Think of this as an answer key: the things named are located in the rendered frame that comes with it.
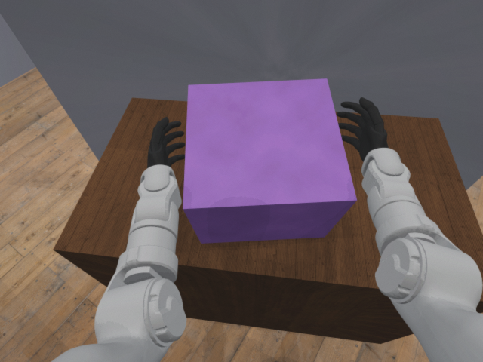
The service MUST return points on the robot right hand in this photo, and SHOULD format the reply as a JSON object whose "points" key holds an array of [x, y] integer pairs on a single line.
{"points": [[371, 133]]}

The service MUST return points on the right robot forearm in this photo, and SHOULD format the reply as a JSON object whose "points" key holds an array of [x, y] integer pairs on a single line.
{"points": [[392, 203]]}

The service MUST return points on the carton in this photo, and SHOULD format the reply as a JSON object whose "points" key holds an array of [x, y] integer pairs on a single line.
{"points": [[264, 161]]}

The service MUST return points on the left robot forearm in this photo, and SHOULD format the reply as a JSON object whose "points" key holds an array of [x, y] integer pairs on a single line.
{"points": [[152, 238]]}

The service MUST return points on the robot left hand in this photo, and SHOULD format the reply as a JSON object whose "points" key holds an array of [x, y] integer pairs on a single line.
{"points": [[158, 152]]}

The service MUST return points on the pedestal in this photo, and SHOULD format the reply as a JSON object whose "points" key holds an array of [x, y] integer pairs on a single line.
{"points": [[318, 286]]}

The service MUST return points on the left robot upper arm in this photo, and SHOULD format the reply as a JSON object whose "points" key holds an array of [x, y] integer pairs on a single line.
{"points": [[134, 323]]}

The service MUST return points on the right robot upper arm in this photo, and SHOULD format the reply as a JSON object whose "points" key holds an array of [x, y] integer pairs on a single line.
{"points": [[436, 291]]}

